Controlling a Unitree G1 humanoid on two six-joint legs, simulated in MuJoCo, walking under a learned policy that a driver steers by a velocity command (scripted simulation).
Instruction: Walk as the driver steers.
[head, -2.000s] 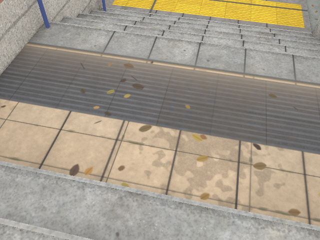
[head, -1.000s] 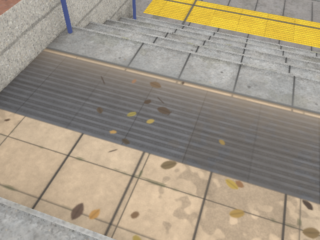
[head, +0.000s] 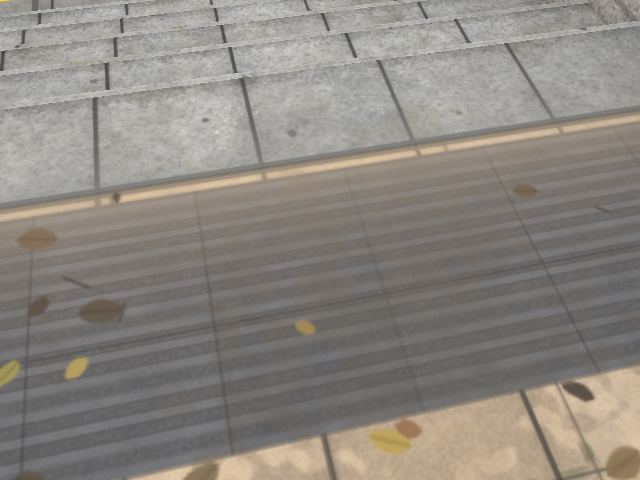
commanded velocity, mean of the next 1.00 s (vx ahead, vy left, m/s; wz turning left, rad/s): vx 0.50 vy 0.00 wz -0.29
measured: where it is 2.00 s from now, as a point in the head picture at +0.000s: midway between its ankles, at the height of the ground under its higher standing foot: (339, 205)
